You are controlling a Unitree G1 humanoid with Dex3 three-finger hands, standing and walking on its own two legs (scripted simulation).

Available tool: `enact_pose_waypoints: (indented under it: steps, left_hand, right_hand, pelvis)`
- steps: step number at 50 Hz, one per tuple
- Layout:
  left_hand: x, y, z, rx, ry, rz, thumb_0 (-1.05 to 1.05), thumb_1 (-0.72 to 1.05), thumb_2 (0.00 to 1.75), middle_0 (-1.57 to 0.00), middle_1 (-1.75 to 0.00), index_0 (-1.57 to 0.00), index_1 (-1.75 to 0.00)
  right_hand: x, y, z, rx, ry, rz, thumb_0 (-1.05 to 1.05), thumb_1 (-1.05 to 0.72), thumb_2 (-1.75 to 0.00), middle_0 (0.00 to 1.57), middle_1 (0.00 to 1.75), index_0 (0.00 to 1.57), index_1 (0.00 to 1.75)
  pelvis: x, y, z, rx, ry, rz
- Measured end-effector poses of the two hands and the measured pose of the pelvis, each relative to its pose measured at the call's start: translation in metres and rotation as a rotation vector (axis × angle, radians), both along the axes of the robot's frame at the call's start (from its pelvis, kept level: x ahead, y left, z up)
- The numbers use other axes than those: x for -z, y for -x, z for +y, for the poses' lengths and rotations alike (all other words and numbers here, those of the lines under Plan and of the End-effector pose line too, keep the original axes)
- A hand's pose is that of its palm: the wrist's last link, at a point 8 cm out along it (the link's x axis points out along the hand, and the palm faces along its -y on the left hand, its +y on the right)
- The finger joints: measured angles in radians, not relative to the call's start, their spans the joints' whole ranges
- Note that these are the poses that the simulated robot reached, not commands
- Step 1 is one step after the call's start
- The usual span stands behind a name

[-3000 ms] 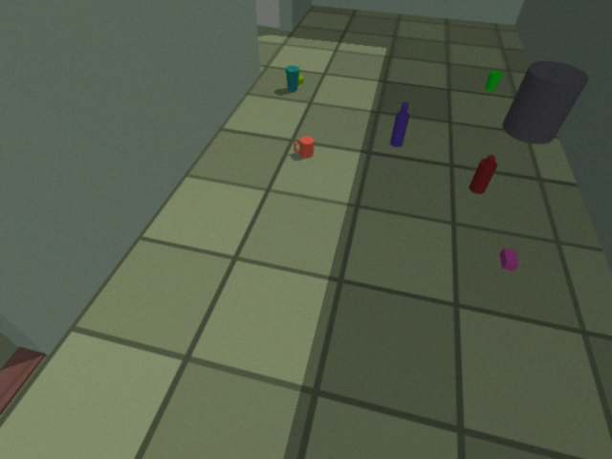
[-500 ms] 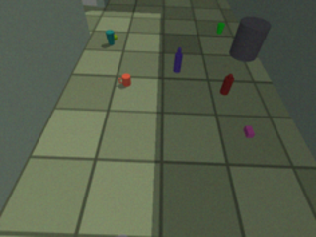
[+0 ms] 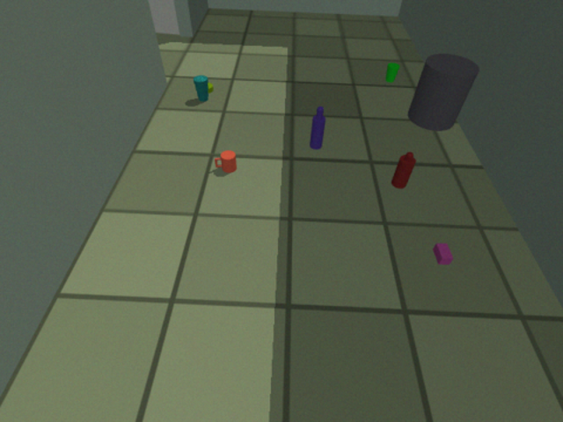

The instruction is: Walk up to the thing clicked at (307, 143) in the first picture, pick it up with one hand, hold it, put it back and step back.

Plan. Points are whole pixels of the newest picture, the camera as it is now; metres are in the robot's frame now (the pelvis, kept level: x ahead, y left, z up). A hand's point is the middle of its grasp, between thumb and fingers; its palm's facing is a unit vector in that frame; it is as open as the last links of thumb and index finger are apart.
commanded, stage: stand
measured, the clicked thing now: (225, 162) +1.52 +0.26 -0.73
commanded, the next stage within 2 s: none
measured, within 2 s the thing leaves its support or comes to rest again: neither
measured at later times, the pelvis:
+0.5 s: pelvis +0.00 +0.01 +0.01, yaw +0 degrees
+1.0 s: pelvis +0.01 +0.02 +0.01, yaw +0 degrees
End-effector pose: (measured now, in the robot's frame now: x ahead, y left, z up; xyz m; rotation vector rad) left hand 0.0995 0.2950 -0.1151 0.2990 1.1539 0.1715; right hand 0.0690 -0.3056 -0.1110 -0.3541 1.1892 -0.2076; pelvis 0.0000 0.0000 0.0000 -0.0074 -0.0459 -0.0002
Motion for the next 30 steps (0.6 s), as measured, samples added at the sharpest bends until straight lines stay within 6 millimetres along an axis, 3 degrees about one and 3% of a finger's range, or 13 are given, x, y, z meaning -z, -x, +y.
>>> enact_pose_waypoints:
  steps: [19,30]
  left_hand:
    - [-0.001,0.035,0.012,-0.025,-0.019,0.095,0.01,0.90,0.90,-0.20,-0.30,-0.20,-0.30]
    - [0.000,0.040,0.017,-0.029,-0.018,0.119,0.01,0.90,0.90,-0.20,-0.30,-0.20,-0.30]
  right_hand:
    - [0.000,-0.008,0.019,0.011,-0.045,0.015,0.01,-0.91,-0.90,0.20,0.30,0.20,0.30]
    - [0.000,-0.004,0.022,0.024,-0.039,0.046,0.01,-0.91,-0.90,0.20,0.30,0.20,0.30]
  pelvis:
    - [-0.008,0.000,0.008,0.003,0.004,-0.005]
    - [-0.008,-0.004,0.013,0.002,0.002,0.008]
